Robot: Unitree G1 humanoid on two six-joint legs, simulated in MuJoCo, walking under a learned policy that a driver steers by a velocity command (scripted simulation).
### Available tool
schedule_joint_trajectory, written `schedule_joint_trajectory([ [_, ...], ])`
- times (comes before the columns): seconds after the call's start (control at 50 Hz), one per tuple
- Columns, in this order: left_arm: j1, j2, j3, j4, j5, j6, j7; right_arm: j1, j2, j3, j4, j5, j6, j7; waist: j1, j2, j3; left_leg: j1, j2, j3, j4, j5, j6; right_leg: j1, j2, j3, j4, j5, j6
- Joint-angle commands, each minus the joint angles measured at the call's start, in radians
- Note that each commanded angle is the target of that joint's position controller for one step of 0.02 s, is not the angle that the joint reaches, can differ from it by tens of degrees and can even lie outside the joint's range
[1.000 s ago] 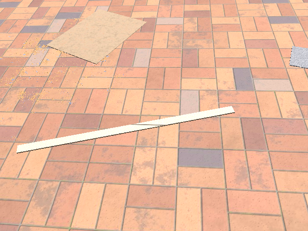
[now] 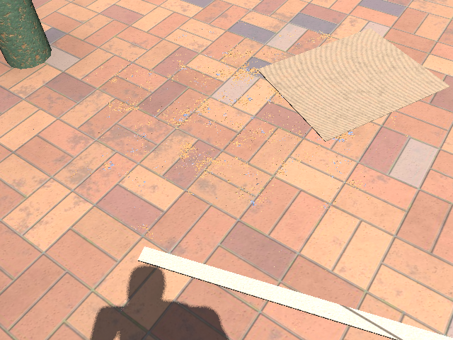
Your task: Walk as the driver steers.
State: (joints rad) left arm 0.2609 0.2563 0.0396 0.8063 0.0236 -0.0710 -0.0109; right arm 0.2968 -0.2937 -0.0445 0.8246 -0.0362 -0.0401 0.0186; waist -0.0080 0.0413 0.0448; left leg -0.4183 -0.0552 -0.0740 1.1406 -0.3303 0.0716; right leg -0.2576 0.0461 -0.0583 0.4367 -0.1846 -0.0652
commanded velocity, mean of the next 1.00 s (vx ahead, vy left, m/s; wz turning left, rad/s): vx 0.50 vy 0.00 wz -0.20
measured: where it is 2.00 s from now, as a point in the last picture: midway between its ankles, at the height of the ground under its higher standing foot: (293, 195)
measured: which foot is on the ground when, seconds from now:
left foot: up 0.00-0.30, down 0.32-0.90, up 0.92-1.00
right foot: down 0.00-0.34, up 0.36-0.86, down 0.88-1.00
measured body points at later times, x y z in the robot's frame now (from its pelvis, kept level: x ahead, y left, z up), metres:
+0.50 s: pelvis +0.27 +0.05 +0.00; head +0.29 +0.07 +0.45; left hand +0.31 +0.31 -0.14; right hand +0.36 -0.21 -0.11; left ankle +0.29 +0.12 -0.74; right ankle +0.21 -0.09 -0.66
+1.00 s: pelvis +0.53 -0.01 -0.01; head +0.56 -0.02 +0.44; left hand +0.72 +0.22 -0.14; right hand +0.51 -0.27 -0.15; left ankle +0.45 +0.15 -0.63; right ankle +0.57 -0.06 -0.74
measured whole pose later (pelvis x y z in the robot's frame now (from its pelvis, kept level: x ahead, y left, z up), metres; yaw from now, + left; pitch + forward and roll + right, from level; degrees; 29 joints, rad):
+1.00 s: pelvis +0.53 -0.01 -0.01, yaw -17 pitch +0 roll +0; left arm 0.19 0.27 0.07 0.85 0.01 -0.02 -0.01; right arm 0.29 -0.23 -0.03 0.90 -0.02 -0.08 -0.01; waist -0.02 0.00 0.06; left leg -0.35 0.05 0.03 1.24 -0.36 0.02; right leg -0.33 0.12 -0.07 0.53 -0.21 -0.14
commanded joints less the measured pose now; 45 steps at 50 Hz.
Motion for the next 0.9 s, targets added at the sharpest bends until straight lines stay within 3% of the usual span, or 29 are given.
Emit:
schedule_joint_trajectory([
  [0.02, 0.065, 0.106, 0.023, -0.006, -0.013, -0.036, -0.007, 0.054, -0.049, -0.006, -0.038, -0.01, 0.007, 0.012, -0.015, -0.122, -0.035, -0.14, 0.062, -0.016, -0.035, 0.043, -0.016, 0.118, -0.268, 0.277, -0.248, 0.218, -0.148],
  [0.08, 0.097, 0.104, 0.022, 0.024, -0.016, -0.035, -0.009, -0.089, -0.034, 0.009, -0.082, -0.011, 0.006, 0.021, 0.005, -0.118, 0.004, -0.215, 0.112, 0.045, -0.186, 0.153, -0.043, 0.126, -0.243, 0.202, -0.302, 0.232, -0.148],
  [0.14, 0.134, 0.109, 0.023, 0.053, -0.019, -0.03, -0.011, -0.22, 0.0, 0.031, -0.115, -0.001, -0.002, 0.029, 0.037, -0.123, 0.015, -0.153, 0.116, 0.103, -0.397, 0.269, -0.055, 0.114, -0.201, 0.122, -0.304, 0.289, -0.121],
  [0.22, 0.199, 0.137, 0.028, 0.091, -0.015, -0.024, -0.006, -0.305, -0.018, 0.033, -0.134, 0.006, -0.006, 0.024, 0.061, -0.123, 0.019, -0.094, 0.095, 0.131, -0.53, 0.282, -0.036, 0.188, -0.244, 0.123, -0.267, 0.36, -0.107],
  [0.28, 0.196, 0.15, 0.03, 0.109, -0.01, -0.013, 0.003, -0.277, -0.04, 0.023, -0.127, 0.001, -0.013, 0.013, 0.033, -0.126, 0.009, -0.018, 0.064, 0.14, -0.595, 0.184, 0.005, 0.261, -0.273, 0.123, -0.169, 0.52, -0.091],
  [0.3, 0.189, 0.154, 0.03, 0.115, -0.012, -0.008, 0.005, -0.192, -0.05, 0.015, -0.098, -0.005, -0.019, 0.007, -0.008, -0.116, -0.031, 0.092, 0.036, 0.151, -0.645, 0.171, 0.024, 0.267, -0.258, 0.101, -0.06, 0.631, -0.077],
  [0.32, 0.192, 0.14, 0.024, 0.118, -0.013, -0.005, 0.006, -0.044, -0.077, 0.001, -0.044, -0.015, -0.031, -0.002, -0.067, -0.079, -0.115, 0.29, 0.029, 0.143, -0.686, 0.178, 0.053, 0.212, -0.214, 0.061, 0.12, 0.64, -0.058],
  [0.34, 0.174, 0.105, 0.011, 0.082, -0.017, -0.007, 0.006, 0.14, -0.149, -0.021, -0.011, -0.035, -0.038, -0.015, -0.141, 0.014, -0.24, 0.533, 0.234, -0.08, -0.711, 0.066, 0.11, 0.035, -0.169, 0.021, 0.401, 0.37, -0.035],
  [0.36, 0.276, 0.01, -0.008, 0.055, -0.036, -0.006, 0.002, 0.175, -0.24, -0.046, 0.001, -0.031, -0.028, -0.022, -0.088, 0.248, -0.331, 0.741, 0.489, -0.542, -0.823, -0.01, 0.231, -0.303, 0.007, -0.025, 0.732, -0.302, 0.002],
  [0.38, 0.206, 0.133, 0.023, 0.071, -0.007, 0.004, 0.012, 0.131, -0.181, -0.039, -0.002, 0.012, -0.018, -0.018, -0.093, 0.085, -0.252, 0.664, 0.453, -0.562, -0.86, -0.022, 0.219, -0.397, -0.03, 0.095, 0.806, -0.32, -0.012],
  [0.4, 0.146, 0.121, 0.026, 0.055, -0.013, 0.001, 0.006, 0.045, -0.126, -0.024, -0.009, 0.016, -0.02, -0.016, -0.056, 0.044, -0.129, 0.548, 0.411, -0.393, -0.871, 0.04, 0.191, -0.413, -0.072, 0.116, 0.793, -0.23, -0.02],
  [0.42, 0.122, 0.094, 0.019, 0.056, -0.02, -0.001, 0.001, -0.003, -0.078, -0.013, -0.011, 0.011, -0.029, -0.013, -0.032, 0.016, -0.074, 0.441, 0.366, -0.282, -0.908, 0.149, 0.162, -0.375, -0.102, 0.117, 0.743, -0.168, -0.018],
  [0.46, 0.139, 0.072, 0.017, 0.077, -0.002, 0.023, -0.009, -0.035, -0.033, -0.001, 0.002, 0.013, -0.045, -0.019, 0.013, 0.042, -0.035, 0.324, 0.298, -0.132, -0.962, 0.235, 0.104, -0.292, -0.129, 0.115, 0.677, -0.12, 0.001],
  [0.5, 0.134, 0.055, 0.018, 0.081, 0.003, 0.042, -0.021, -0.005, -0.036, -0.002, 0.023, 0.016, -0.064, -0.021, 0.026, 0.035, -0.033, 0.302, 0.288, -0.065, -0.992, 0.321, 0.098, -0.281, -0.123, 0.11, 0.673, -0.082, 0.014],
  [0.56, 0.042, 0.045, 0.02, 0.054, 0.004, 0.054, -0.031, 0.033, -0.05, -0.008, 0.051, 0.022, -0.075, -0.024, 0.022, 0.019, 0.006, 0.316, 0.279, 0.029, -1.03, 0.361, 0.09, -0.379, -0.137, 0.106, 0.635, 0.021, 0.03],
  [0.66, -0.128, 0.023, 0.006, -0.006, 0.001, 0.049, -0.039, 0.077, -0.039, -0.002, 0.083, 0.021, -0.073, -0.028, -0.005, 0.012, 0.046, 0.35, 0.25, 0.163, -1.027, 0.478, 0.064, -0.421, -0.126, 0.049, 0.42, 0.181, 0.037],
  [0.74, -0.252, 0.011, -0.009, -0.059, 0.006, 0.046, -0.047, 0.15, -0.052, -0.003, 0.123, 0.019, -0.065, -0.042, -0.042, 0.011, 0.066, 0.451, 0.277, 0.225, -0.987, 0.613, 0.052, -0.4, -0.104, -0.037, 0.253, 0.187, 0.001],
  [0.8, -0.238, 0.025, -0.004, -0.069, 0.009, 0.046, -0.046, 0.151, -0.076, -0.007, 0.136, 0.013, -0.053, -0.052, -0.018, 0.032, 0.038, 0.537, 0.298, 0.271, -0.864, 0.926, 0.036, -0.321, -0.048, -0.088, 0.195, 0.076, -0.054],
  [0.84, -0.13, 0.051, 0.01, -0.043, 0.013, 0.046, -0.037, 0.13, -0.107, -0.016, 0.134, 0.008, -0.04, -0.059, 0.036, 0.059, -0.033, 0.56, 0.308, 0.298, -0.664, 1.171, 0.033, -0.188, 0.019, -0.116, 0.185, -0.034, -0.103],
  [0.86, -0.025, 0.075, 0.024, -0.013, 0.016, 0.04, -0.032, 0.124, -0.12, -0.02, 0.128, 0.007, -0.031, -0.058, 0.079, 0.057, -0.095, 0.525, 0.309, 0.302, -0.494, 1.147, 0.033, -0.06, 0.047, -0.105, 0.144, -0.059, -0.132],
  [0.88, 0.133, 0.122, 0.049, 0.035, 0.027, 0.034, -0.022, 0.101, -0.124, -0.022, 0.111, 0.011, -0.028, -0.055, 0.159, 0.011, -0.174, 0.376, 0.287, 0.312, -0.244, 0.945, 0.012, 0.173, 0.019, -0.023, 0.063, -0.048, -0.178],
  [0.9, 0.196, 0.237, 0.083, 0.04, 0.03, 0.037, -0.004, 0.128, -0.035, -0.004, 0.06, 0.019, -0.035, -0.042, 0.14, -0.166, -0.269, 0.049, 0.182, 0.316, 0.108, 0.276, -0.028, 0.448, -0.258, 0.362, 0.044, -0.077, -0.276],
])
Velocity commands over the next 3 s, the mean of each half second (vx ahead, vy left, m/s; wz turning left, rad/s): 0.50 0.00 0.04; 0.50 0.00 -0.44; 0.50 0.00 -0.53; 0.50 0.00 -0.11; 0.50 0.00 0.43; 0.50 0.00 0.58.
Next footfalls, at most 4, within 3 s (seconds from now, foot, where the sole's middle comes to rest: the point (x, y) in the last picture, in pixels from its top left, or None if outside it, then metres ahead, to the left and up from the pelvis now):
0.32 left None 0.33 0.12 -0.78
0.88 right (267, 297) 0.61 -0.07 -0.78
1.40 left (249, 203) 0.96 -0.03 -0.78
1.90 right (335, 186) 1.02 -0.34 -0.78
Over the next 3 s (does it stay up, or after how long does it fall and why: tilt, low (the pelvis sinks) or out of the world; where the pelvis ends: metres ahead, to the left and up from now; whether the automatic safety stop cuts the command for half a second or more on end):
stays up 1.49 -0.45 -0.02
